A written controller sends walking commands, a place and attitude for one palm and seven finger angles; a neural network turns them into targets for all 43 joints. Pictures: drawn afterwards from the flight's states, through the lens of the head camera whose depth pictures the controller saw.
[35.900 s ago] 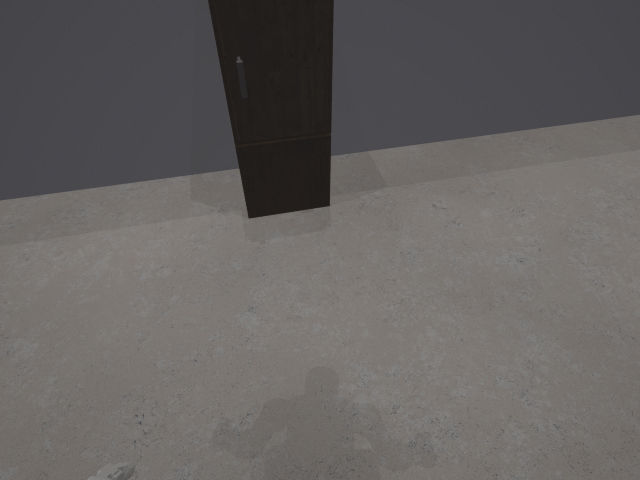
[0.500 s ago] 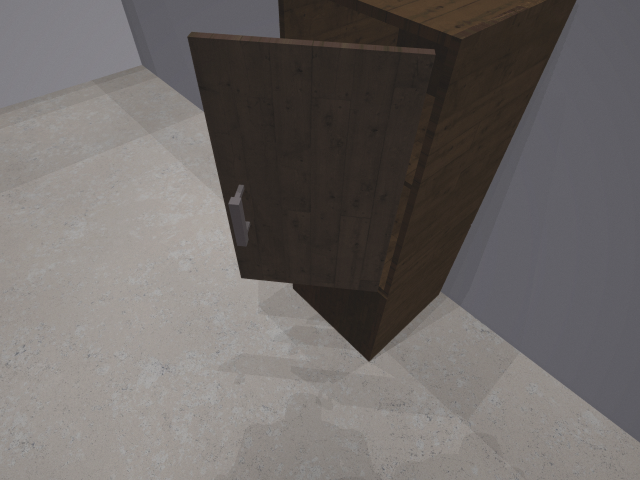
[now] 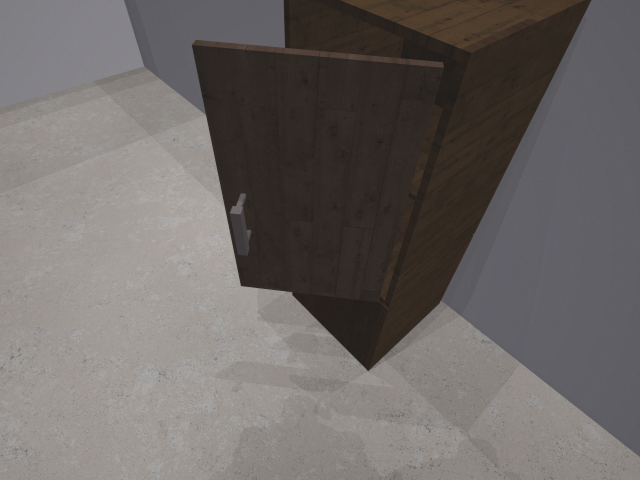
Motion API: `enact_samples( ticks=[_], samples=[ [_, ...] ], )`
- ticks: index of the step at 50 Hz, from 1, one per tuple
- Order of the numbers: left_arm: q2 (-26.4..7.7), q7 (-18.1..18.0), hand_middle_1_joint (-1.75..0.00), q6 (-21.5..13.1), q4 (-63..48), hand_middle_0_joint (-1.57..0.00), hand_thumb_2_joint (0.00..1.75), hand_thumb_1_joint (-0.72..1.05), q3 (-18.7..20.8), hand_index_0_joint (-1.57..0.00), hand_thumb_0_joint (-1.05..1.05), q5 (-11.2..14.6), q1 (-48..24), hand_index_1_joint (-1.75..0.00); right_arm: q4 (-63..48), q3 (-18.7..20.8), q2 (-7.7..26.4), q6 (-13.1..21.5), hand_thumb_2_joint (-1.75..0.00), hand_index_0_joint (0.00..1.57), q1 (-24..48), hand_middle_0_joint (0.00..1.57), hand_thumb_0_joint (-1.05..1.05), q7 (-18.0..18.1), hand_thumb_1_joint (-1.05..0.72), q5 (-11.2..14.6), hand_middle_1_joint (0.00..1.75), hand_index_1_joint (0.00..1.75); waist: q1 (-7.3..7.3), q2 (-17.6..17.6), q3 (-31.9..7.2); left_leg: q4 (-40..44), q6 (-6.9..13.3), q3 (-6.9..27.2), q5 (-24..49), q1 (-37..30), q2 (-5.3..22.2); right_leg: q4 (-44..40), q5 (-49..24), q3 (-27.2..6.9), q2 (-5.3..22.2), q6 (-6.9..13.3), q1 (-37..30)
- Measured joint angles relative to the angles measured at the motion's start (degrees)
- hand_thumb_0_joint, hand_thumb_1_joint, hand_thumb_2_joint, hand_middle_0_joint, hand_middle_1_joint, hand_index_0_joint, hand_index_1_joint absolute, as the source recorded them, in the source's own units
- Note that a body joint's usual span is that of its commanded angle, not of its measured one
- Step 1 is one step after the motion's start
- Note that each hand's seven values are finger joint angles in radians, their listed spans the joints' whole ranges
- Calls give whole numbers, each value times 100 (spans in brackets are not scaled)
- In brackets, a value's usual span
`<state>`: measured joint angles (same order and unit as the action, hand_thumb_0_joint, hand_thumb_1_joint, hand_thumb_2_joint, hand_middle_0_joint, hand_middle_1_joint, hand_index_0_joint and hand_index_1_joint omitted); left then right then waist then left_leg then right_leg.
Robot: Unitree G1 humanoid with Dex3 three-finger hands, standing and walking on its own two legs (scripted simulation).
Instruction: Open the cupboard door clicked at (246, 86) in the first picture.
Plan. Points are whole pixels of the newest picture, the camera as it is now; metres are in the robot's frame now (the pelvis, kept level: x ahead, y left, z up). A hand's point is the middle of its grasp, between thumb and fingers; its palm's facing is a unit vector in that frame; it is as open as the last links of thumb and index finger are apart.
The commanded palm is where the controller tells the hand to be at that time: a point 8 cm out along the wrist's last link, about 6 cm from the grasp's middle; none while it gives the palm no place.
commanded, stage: look again from close up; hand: left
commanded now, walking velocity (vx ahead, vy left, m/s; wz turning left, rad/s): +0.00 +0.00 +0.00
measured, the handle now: (242, 224) +0.58 +0.20 -0.09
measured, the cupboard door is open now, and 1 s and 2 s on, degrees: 41 41 41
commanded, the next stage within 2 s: raise the hand with hooked fingers in 0.04 s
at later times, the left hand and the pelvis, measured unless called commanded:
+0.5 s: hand (184, 457) +0.16 +0.18 -0.07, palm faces -0.03 -1.00 -0.05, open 8.3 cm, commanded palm +0.12 +0.25 -0.08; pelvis -0.05 -0.03 -0.07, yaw +2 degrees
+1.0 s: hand (146, 439) +0.18 +0.24 -0.07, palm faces +0.02 -1.00 -0.05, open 11.2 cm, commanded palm +0.15 +0.28 -0.08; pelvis -0.06 -0.02 -0.11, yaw +1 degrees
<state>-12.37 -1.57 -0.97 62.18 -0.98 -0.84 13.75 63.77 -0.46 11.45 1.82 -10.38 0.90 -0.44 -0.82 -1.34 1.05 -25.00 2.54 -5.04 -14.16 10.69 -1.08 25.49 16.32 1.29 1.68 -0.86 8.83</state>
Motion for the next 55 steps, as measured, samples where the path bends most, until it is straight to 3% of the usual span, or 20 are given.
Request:
enact_samples(
  ticks=[8, 9, 10, 12, 15, 18, 22, 24, 26, 29, 32, 35, 38, 42, 44, 46, 50, 55],
  samples=[
    [-55, -57, -30, -10, 3, -20, 89, 91, 13, -20, 0, -11, -44, -30, 2, 4, 78, -30, -90, 20, -4, 20, 0, 7, -91, 13, 30, 30, 15, 47, 7, -23, -11, 31, -16, -3, 15, -47, 0, 32, -14, -1, -48],
    [-16, -42, -30, 313, -862, -20, 89, 91, 208, -20, 0, 203, 216, -30, -287, 26, 87, 8, -90, 20, -131, 20, 0, 18, -91, 87, 30, 30, 45, 59, 32, -102, -16, 58, -45, 58, 14, 6, 15, 61, -10, 2, -11],
    [7, -42, -31, 349, -1900, -20, 89, 91, 369, -20, 1, 347, 522, -30, -588, 18, 87, 235, -90, 20, -306, 20, 0, 86, -91, 143, 30, 30, 10, 33, 63, -104, -20, 57, -43, 57, -18, 137, 53, 60, 21, 40, 53],
    [8, -174, -31, 11, -3406, -20, 89, 90, 478, -20, 1, 587, 865, -31, -950, 35, 87, 733, -90, 20, -543, 20, 0, 206, -91, 219, 30, 30, -12, 9, -35, -125, -32, 78, -21, 127, -98, 423, 172, 91, 108, 106, 223],
    [92, -56, -33, -547, -4389, -20, 88, 87, 698, -20, 1, 893, 617, -33, -1489, 121, 152, 1027, -90, 20, -572, 20, 1, 202, -91, 199, 30, 30, 136, 160, -244, -575, -22, 217, -130, 593, -121, 725, 351, 237, 154, 25, 546],
    [63, 521, -36, -1563, -4344, -20, 86, 82, 1060, -20, 1, 1126, 96, -36, -1967, 171, 176, 1117, -90, 20, -316, 20, 1, 124, -91, 137, 30, 30, 242, 210, -501, -1328, -72, 236, -351, 1483, -21, 1430, 529, 255, 95, 89, 1417],
    [-91, 1807, -41, -2882, -4067, -21, 82, 75, 1357, -20, 0, 1498, -66, -41, -2589, 267, 178, 1252, -90, 20, -16, 20, 1, -46, -91, 122, 30, 30, 212, -19, -746, -2509, -169, 168, -728, 2791, 145, 2673, 923, 173, -4, 212, 2788],
    [-160, 2508, -44, -3299, -3855, -21, 81, 71, 1474, -21, 0, 1610, -6, -43, -2870, 307, 278, 1337, -90, 20, 68, 20, 1, -93, -91, 150, 30, 30, 182, -85, -818, -3128, -212, 211, -938, 3411, 206, 3260, 1152, 208, -37, 256, 3379],
    [-245, 3023, -46, -3452, -3749, -22, 79, 66, 1604, -21, 0, 1738, 106, -46, -3100, 349, 402, 1393, -90, 20, 120, 20, 1, -65, -91, 173, 30, 30, 113, -118, -874, -3719, -251, 282, -1134, 3975, 266, 3825, 1340, 265, -78, 332, 3917],
    [-342, 3338, -51, -3423, -3974, -22, 76, 59, 1820, -22, 1, 2027, 282, -51, -3300, 404, 539, 1407, -90, 20, 160, 20, 1, 64, -91, 198, 30, 30, -24, -84, -848, -4476, -300, 441, -1413, 4578, 349, 4471, 1593, 406, -141, 410, 4427],
    [-373, 3322, -55, -3411, -4507, -23, 73, 52, 1981, -23, 1, 2319, 335, -55, -3258, 364, 546, 1418, -90, 20, 155, 20, 1, 227, -91, 211, 30, 30, -151, -2, -844, -4966, -341, 610, -1596, 4926, 396, 4839, 1759, 561, -184, 445, 4670],
    [-454, 3312, -60, -3279, -4873, -23, 70, 45, 2000, -23, 1, 2418, 108, -59, -3084, 223, 454, 1421, -90, 20, 145, 20, 1, 341, -91, 238, 30, 30, -204, 99, -857, -5202, -350, 739, -1668, 5107, 413, 4981, 1815, 681, -209, 466, 4769],
    [-617, 3426, -64, -2782, -4914, -23, 67, 38, 1880, -23, 1, 2331, -233, -64, -2989, 55, 320, 1379, -90, 20, 102, 20, 1, 391, -91, 272, 30, 30, -150, 229, -855, -5217, -328, 785, -1642, 5176, 419, 4939, 1767, 723, -223, 448, 4800],
    [-817, 3521, -70, -1932, -4812, -24, 63, 28, 1823, -24, 1, 2189, -397, -70, -3034, -74, 126, 1234, -90, 20, -53, 20, 1, 361, -91, 294, 30, 30, 42, 331, -857, -4975, -266, 667, -1530, 5095, 437, 4703, 1607, 609, -237, 384, 4773],
    [-814, 3429, -73, -1736, -4824, -25, 61, 24, 1923, -24, 1, 2228, -317, -73, -3075, -66, 66, 1179, -90, 20, -179, 20, 1, 325, -90, 285, 30, 30, 123, 343, -887, -4830, -224, 574, -1480, 5032, 447, 4575, 1527, 519, -244, 336, 4753],
    [-750, 3254, -76, -1772, -4869, -25, 59, 19, 2064, -25, 0, 2299, -212, -76, -3094, -18, 48, 1158, -90, 20, -319, 21, 1, 295, -90, 270, 30, 30, 155, 338, -927, -4724, -188, 495, -1447, 4987, 449, 4479, 1471, 442, -244, 295, 4739],
    [-664, 2975, -82, -2195, -4837, -26, 55, 10, 2273, -25, 0, 2330, -132, -82, -3046, 79, 158, 1151, -90, 20, -517, 21, 1, 239, -90, 248, 30, 30, 131, 317, -1011, -4715, -113, 428, -1450, 5045, 414, 4461, 1454, 379, -206, 225, 4799],
    [-709, 3134, -90, -2416, -4638, -26, 50, -2, 2153, -26, 0, 2239, -221, -89, -3025, 113, 399, 1174, -90, 20, -527, 20, 1, 237, -90, 274, 30, 30, 107, 289, -1013, -4925, -7, 430, -1516, 5270, 346, 4622, 1514, 383, -135, 138, 4972]
  ],
)
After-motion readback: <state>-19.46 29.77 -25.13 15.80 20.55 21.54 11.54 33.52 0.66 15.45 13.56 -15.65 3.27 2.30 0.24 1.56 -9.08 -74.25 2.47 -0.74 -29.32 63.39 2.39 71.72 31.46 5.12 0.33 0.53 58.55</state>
